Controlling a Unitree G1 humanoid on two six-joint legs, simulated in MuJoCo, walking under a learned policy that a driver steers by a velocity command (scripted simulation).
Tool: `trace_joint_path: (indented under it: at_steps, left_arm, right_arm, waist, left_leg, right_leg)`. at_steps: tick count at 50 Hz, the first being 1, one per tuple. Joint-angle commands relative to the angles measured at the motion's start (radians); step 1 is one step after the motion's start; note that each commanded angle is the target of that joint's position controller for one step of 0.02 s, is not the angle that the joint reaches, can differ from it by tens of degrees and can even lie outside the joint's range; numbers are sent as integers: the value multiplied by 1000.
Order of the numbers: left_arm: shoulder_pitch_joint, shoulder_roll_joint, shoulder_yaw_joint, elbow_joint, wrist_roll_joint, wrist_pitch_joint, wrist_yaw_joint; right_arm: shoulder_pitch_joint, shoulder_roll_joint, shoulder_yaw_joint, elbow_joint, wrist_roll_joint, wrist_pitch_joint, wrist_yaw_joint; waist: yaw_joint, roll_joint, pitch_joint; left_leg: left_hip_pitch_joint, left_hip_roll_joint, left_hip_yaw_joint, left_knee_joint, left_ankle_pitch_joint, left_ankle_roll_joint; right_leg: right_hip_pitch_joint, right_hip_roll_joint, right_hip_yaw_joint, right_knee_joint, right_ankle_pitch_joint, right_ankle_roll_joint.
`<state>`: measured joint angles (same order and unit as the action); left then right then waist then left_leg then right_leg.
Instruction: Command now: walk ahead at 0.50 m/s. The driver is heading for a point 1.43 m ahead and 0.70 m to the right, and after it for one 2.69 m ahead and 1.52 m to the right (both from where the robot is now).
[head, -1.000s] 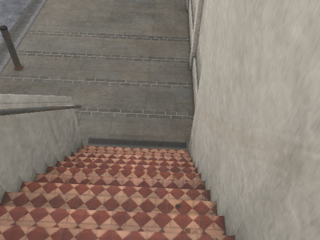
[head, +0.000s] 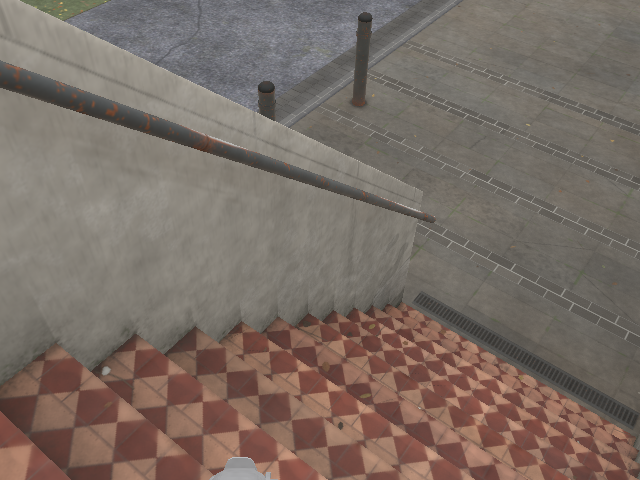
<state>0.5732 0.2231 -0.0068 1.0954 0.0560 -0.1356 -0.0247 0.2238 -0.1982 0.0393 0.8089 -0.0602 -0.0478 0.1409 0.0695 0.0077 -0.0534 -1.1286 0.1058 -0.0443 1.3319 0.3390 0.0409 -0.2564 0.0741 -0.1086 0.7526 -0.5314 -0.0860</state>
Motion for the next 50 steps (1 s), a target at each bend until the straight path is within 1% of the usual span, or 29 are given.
trace_joint_path:
  at_steps: [1, 2, 4, 6, 9, 12, 14, 15, 16, 17, 18, 20, 21, 22, 23, 25, 27, 29, 30, 32, 37, 39, 41, 43, 45, 47, 48, 49, 50]
  left_arm:
    - [-52, 143, 21, -91, -135, 44, 37]
    - [119, 183, 7, 32, 71, -15, 20]
    - [334, 72, 8, 82, 39, -18, 54]
    - [454, -79, -31, 134, 50, 5, 65]
    - [104, 41, -24, 3, 68, 16, -9]
    - [5, 114, -8, -40, 39, 10, -5]
    - [89, 111, -6, 26, 23, 35, -2]
    - [117, 125, -1, 37, 35, 55, -36]
    - [157, 143, 13, 60, 44, 75, -83]
    - [196, 124, 40, 57, 9, 89, -126]
    - [276, -7, 24, 36, -4, 75, -130]
    - [126, -50, -16, -62, -25, 64, -106]
    - [47, -34, -7, -96, -28, 63, -75]
    - [45, -39, -12, -80, -18, 66, -60]
    - [37, 4, 14, -66, -16, 67, -65]
    - [-10, 25, 34, -51, 7, 71, -88]
    - [130, -9, 24, -6, 26, 54, -110]
    - [-97, 5, 15, -108, 66, 56, -92]
    - [-172, -6, 9, -137, 57, 60, -76]
    - [-177, -6, -6, -116, 12, 63, -62]
    - [-308, 23, 19, -156, 45, 99, -65]
    - [-385, 16, 20, -172, 42, 106, -60]
    - [-511, 12, 14, -185, 48, 103, -48]
    - [-637, -20, 5, -207, 55, 93, -38]
    - [-533, -2, 20, -152, 64, 80, -42]
    - [-304, 68, 55, 25, 66, 71, -31]
    - [-40, 104, 89, 130, 42, 51, -28]
    - [227, 182, 128, 222, 58, 41, -26]
    - [316, 325, 169, 227, 44, 36, -15]
  right_arm:
    - [-136, -45, -32, -36, 58, 26, -155]
    - [-134, -62, 2, -72, -51, -6, -45]
    - [-212, -58, -4, -72, -88, -12, -11]
    - [-313, 29, 17, -62, -76, -13, 2]
    - [-282, -13, 30, -68, -74, 7, 11]
    - [-253, -85, 23, -65, -53, 32, 3]
    - [-130, -107, 1, 25, -57, 28, -33]
    - [96, -141, -30, 106, -57, 9, -58]
    - [455, -205, -68, 247, -64, -2, -66]
    - [607, -210, -88, 268, -88, 8, -50]
    - [464, -272, -101, 242, -67, -2, -41]
    - [294, -230, -106, 208, -62, 12, -42]
    - [173, -122, -73, 170, -61, 2, -51]
    - [178, 13, -30, 197, -84, -12, -72]
    - [231, 40, -21, 203, -61, -34, -93]
    - [273, -15, -23, 221, -28, -70, -111]
    - [252, -68, -31, 218, -70, -72, -108]
    - [322, 20, -6, 283, -65, -83, -129]
    - [412, 18, 0, 322, -67, -89, -145]
    - [522, 54, 20, 379, -84, -86, -159]
    - [443, 11, 16, 356, -90, -104, -124]
    - [473, -27, -3, 379, -91, -98, -132]
    - [519, -22, -23, 395, -50, -75, -172]
    - [603, -33, -44, 411, -56, -35, -204]
    - [552, -50, -58, 381, -101, -18, -194]
    - [522, -17, -51, 395, -59, 9, -171]
    - [491, -65, -63, 410, -68, 26, -132]
    - [416, -110, -83, 393, -83, 38, -85]
    - [372, -69, -90, 326, -34, 17, -31]
  waist:
    - [-36, 14, 52]
    - [-16, -227, 254]
    - [121, -95, 200]
    - [163, -44, 192]
    - [41, -39, 182]
    - [18, -8, 221]
    - [12, 36, 177]
    - [-69, 53, 106]
    - [-180, 182, 7]
    - [-224, 254, -167]
    - [-76, 156, -308]
    - [-89, 67, -219]
    - [-51, -42, -60]
    - [5, -44, 77]
    - [8, 4, 145]
    - [8, 89, 152]
    - [50, 65, 120]
    - [-25, 30, 122]
    - [-61, 72, 145]
    - [-101, -33, 169]
    - [-79, 44, 259]
    - [-113, 36, 285]
    - [-192, 32, 326]
    - [-255, 53, 299]
    - [-197, 67, 207]
    - [-145, -8, 167]
    - [-27, -55, 93]
    - [99, -207, 21]
    - [103, -264, -182]
  left_leg:
    - [304, -25, 39, -230, 61, 1]
    - [-155, 3, -54, -152, -105, -26]
    - [-573, 20, -119, -429, -107, -47]
    - [-484, 31, -57, -626, 112, -39]
    - [634, -23, 112, -546, 404, -21]
    - [683, 47, -23, -886, 132, -15]
    - [812, 60, 21, -1234, 208, -7]
    - [1137, 29, 120, -1204, 291, -2]
    - [1493, 89, 94, -1207, 369, 46]
    - [1824, 174, 31, -749, 666, 162]
    - [1878, 316, -11, -603, 999, 258]
    - [1605, 369, -70, -728, 464, 279]
    - [1224, 350, -80, -827, 76, 266]
    - [943, 329, -52, -896, 28, 219]
    - [768, 268, 44, -945, 61, 186]
    - [627, 220, 101, -942, -30, 184]
    - [524, 243, 64, -841, -185, 205]
    - [826, 262, 12, -842, -336, 161]
    - [957, 295, -45, -798, -383, 162]
    - [1008, 293, -3, -695, -406, 172]
    - [577, 232, 174, -719, -683, 85]
    - [690, 274, 146, -657, -733, 71]
    - [878, 287, 98, -603, -730, 66]
    - [983, 319, 44, -578, -583, 78]
    - [920, 317, 106, -427, -521, 26]
    - [970, 229, 143, -109, -602, -18]
    - [806, 151, 228, 87, -589, -33]
    - [468, 40, 248, 430, -1023, -64]
    - [265, -55, 228, 763, -1235, -62]
  right_leg:
    - [-63, -264, 386, -186, 640, -96]
    - [116, -307, 462, -37, 609, -140]
    - [585, -309, 582, 94, 542, -171]
    - [514, -255, 570, 122, 518, -171]
    - [-549, -142, 360, -4, 79, -190]
    - [-278, -199, 471, 150, 100, -154]
    - [-16, -122, 452, 395, 225, -107]
    - [-123, -58, 368, 580, 348, -71]
    - [-268, 25, 275, 902, 161, 20]
    - [-565, 110, 284, 1282, -202, 43]
    - [-662, 28, 234, 1303, -212, 62]
    - [-841, -86, 225, 1290, -151, 26]
    - [-788, -137, 279, 1036, 108, 13]
    - [-654, -218, 320, 813, 317, -15]
    - [-507, -204, 245, 658, 415, -13]
    - [-390, -173, 180, 530, 534, 7]
    - [-312, -135, 181, 670, 532, 17]
    - [-612, -236, 340, 342, 697, -10]
    - [-736, -238, 362, 276, 750, -8]
    - [-802, -221, 367, 82, 1064, 30]
    - [-251, -172, 116, 52, 946, -1]
    - [-277, -182, 117, -49, 870, 2]
    - [-391, -199, 111, -297, 817, 3]
    - [-379, -188, 83, -437, 744, 0]
    - [-181, -189, 93, -344, 798, -12]
    - [-5, -225, 79, -656, 953, -7]
    - [358, -144, -35, -699, 1036, 0]
    - [768, -162, 21, -578, 1106, -41]
    - [1034, -253, 148, -174, 1485, -141]
